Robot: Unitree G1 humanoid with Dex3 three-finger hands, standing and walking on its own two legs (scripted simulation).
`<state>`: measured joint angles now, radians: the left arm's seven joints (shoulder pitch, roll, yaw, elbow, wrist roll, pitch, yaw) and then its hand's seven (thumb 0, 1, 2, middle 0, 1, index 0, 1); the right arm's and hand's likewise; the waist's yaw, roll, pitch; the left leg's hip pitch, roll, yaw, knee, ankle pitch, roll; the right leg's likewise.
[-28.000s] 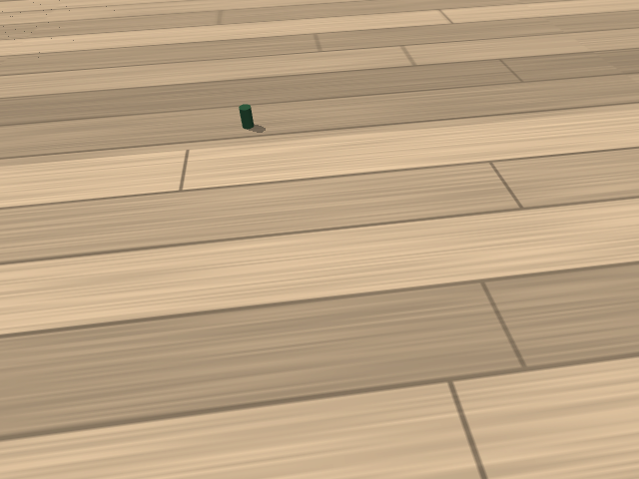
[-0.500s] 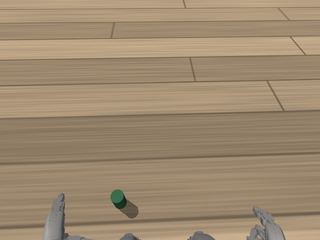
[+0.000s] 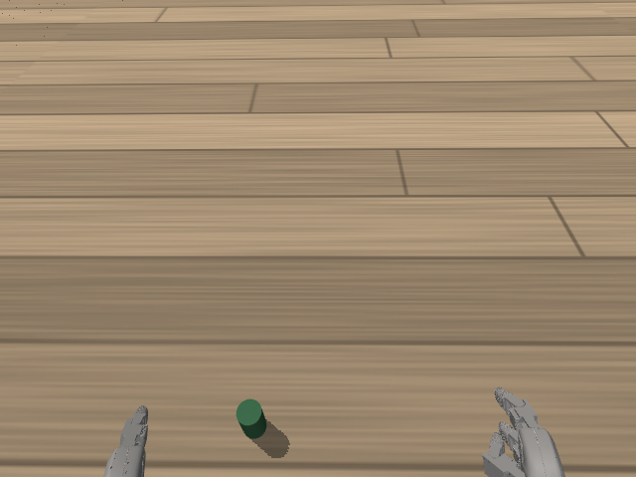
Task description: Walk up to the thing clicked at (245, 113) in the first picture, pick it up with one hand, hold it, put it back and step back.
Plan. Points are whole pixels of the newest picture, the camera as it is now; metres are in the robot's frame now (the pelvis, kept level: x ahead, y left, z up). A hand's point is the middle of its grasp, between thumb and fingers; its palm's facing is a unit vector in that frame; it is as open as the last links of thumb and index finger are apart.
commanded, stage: home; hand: left
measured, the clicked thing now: (252, 419) +0.42 +0.21 -0.66
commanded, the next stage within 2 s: stand in 1.28 s
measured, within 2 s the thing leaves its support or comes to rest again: neither
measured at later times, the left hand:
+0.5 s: hand out of the picture +0.16 +0.17 -0.05, palm faces +0.10 -0.95 -0.29, open 17.6 cm
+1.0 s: hand out of the picture +0.17 +0.17 -0.05, palm faces +0.10 -0.95 -0.29, open 17.6 cm
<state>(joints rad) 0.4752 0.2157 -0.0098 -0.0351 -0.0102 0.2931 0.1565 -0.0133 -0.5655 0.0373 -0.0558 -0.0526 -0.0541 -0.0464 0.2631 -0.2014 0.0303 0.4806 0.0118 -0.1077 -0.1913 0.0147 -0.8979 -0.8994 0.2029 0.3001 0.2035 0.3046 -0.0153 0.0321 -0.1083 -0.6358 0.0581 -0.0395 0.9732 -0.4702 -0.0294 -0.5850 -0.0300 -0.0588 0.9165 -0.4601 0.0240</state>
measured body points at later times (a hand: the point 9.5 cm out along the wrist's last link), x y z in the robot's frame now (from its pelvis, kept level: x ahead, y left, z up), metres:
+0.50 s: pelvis -0.01 -0.01 +0.00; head +0.01 -0.01 +0.45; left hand +0.15 +0.22 -0.03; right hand +0.15 -0.26 -0.07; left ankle +0.01 +0.13 -0.69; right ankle +0.00 -0.14 -0.69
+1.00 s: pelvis +0.00 -0.01 +0.00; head +0.02 -0.01 +0.45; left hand +0.16 +0.22 -0.03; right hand +0.16 -0.25 -0.07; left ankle +0.01 +0.13 -0.69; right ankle +0.00 -0.14 -0.69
